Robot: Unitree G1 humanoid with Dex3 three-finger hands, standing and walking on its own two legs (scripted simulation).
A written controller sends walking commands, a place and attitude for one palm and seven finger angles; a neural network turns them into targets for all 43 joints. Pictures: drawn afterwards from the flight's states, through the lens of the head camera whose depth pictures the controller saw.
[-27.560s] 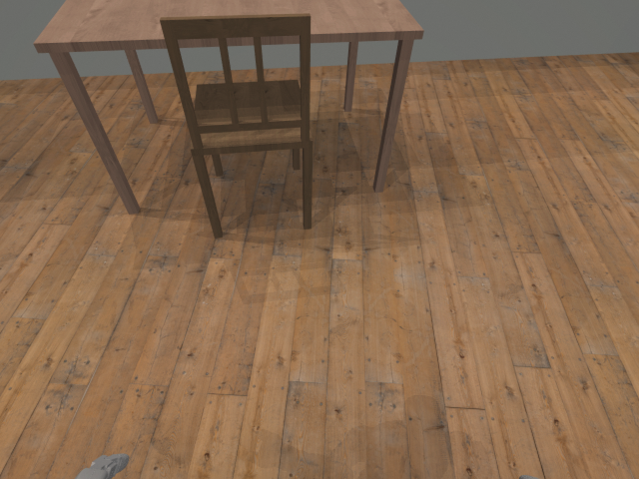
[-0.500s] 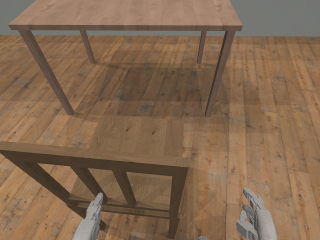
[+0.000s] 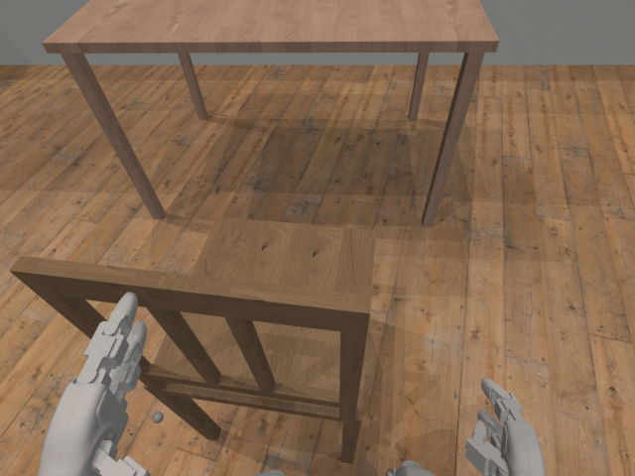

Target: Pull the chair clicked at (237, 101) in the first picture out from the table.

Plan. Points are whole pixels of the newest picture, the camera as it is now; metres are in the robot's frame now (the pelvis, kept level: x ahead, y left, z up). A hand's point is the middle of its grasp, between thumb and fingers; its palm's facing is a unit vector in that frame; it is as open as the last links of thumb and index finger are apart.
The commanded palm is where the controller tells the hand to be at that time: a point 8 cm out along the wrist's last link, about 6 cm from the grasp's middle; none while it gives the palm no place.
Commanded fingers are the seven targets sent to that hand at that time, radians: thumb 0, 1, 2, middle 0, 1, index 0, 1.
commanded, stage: draw the hand back to the body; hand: left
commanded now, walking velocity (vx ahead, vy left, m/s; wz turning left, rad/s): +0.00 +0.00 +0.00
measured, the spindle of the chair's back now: (190, 346) +0.29 +0.21 -0.04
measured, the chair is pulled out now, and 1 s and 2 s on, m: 0.64 0.64 0.64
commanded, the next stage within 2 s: step back with the hand held close in 1.06 s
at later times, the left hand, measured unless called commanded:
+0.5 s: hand (29, 341) +0.20 +0.25 +0.18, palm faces +0.42 -0.79 -0.44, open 11.9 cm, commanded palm +0.15 +0.29 +0.21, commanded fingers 0.00 0.61 0.76 -0.16 -0.24 -0.16 -0.24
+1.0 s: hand out of the picture +0.23 +0.28 +0.21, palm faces +0.45 -0.77 -0.44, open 7.5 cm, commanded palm +0.18 +0.32 +0.24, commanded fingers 0.00 0.90 0.90 -0.20 -0.30 -0.20 -0.30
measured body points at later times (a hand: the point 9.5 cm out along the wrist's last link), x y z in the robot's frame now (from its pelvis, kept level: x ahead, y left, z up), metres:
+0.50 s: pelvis +0.02 +0.00 +0.06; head +0.01 -0.03 +0.51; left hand +0.17 +0.29 +0.21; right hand +0.22 -0.22 -0.03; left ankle -0.02 +0.14 -0.68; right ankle +0.04 -0.13 -0.68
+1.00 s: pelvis +0.03 +0.01 +0.06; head +0.03 -0.02 +0.51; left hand +0.20 +0.31 +0.23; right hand +0.21 -0.22 -0.03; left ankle -0.02 +0.14 -0.68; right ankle +0.04 -0.13 -0.68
